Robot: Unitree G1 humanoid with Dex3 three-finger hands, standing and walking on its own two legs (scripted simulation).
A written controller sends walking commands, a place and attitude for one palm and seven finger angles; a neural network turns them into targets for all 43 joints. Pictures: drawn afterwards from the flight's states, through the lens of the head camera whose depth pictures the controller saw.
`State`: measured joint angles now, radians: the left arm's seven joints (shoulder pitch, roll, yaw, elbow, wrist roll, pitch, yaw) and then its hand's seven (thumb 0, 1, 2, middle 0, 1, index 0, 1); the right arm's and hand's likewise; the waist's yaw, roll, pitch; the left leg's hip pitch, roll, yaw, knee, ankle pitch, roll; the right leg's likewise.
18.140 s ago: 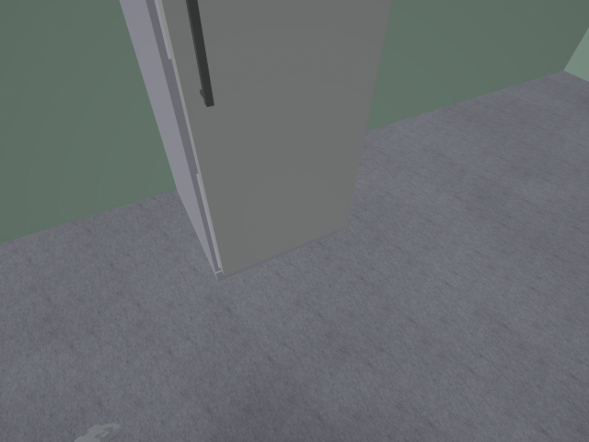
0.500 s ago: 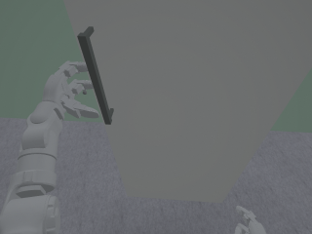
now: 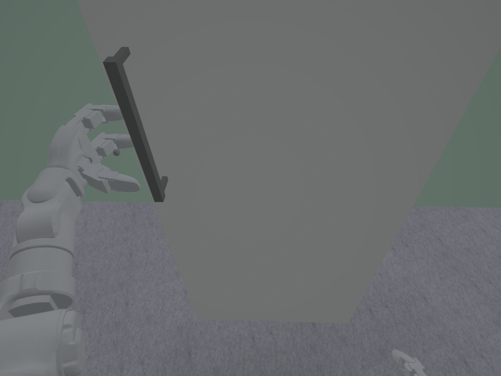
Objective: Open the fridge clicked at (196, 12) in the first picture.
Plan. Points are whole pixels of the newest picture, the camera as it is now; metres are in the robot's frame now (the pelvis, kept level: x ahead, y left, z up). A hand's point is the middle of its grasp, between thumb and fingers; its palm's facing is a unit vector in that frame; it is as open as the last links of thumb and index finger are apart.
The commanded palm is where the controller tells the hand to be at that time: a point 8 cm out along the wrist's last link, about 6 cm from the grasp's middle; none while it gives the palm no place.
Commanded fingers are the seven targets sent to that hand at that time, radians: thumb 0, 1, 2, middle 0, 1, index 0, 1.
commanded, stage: slide the fingers in behind the handle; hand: left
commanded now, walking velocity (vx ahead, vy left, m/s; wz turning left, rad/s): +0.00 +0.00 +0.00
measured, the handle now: (144, 135) +0.44 +0.19 +0.18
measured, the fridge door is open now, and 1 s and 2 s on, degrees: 0 0 0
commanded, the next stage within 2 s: grip the handle and tug to test in 1.54 s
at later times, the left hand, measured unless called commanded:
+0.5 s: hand (130, 154) +0.38 +0.19 +0.19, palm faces +0.00 -1.00 -0.01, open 14.0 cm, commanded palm +0.35 +0.25 +0.19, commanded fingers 0.00 -0.50 0.30 -0.30 -1.20 -0.30 -1.20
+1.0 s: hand (145, 157) +0.39 +0.18 +0.18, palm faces +0.01 -1.00 -0.01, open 14.0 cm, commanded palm +0.36 +0.23 +0.19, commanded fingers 0.00 -0.50 0.30 -0.30 -1.20 -0.30 -1.20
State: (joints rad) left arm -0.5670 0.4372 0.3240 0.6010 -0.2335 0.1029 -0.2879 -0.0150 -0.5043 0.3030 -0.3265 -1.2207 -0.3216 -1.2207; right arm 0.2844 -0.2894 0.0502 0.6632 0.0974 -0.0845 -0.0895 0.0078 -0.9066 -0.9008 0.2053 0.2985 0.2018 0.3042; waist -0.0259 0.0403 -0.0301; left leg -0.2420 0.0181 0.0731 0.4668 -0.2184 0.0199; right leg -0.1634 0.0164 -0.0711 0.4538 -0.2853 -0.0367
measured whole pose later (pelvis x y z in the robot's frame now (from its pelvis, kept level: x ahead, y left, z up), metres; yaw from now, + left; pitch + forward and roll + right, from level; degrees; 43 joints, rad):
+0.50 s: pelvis +0.00 +0.01 +0.00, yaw +0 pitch -1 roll +0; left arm -0.51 0.34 0.25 0.41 -0.24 0.17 -0.22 -0.02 -0.51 0.30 -0.30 -1.20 -0.30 -1.21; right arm 0.21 -0.26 0.07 0.64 0.09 -0.09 -0.08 0.01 -0.91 -0.90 0.21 0.30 0.20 0.30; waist 0.00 0.05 -0.03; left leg -0.22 0.01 0.07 0.46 -0.22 0.03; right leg -0.14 0.01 -0.07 0.45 -0.29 -0.03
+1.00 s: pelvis +0.01 +0.00 +0.00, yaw +0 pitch -1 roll +0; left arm -0.48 0.30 0.21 0.33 -0.23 0.24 -0.15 -0.01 -0.51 0.30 -0.30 -1.20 -0.30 -1.20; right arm 0.21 -0.26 0.06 0.65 0.09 -0.05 -0.08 0.01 -0.91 -0.90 0.20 0.30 0.20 0.30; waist 0.00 0.04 -0.02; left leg -0.20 0.01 0.07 0.45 -0.23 0.02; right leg -0.12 0.01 -0.07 0.44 -0.30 -0.03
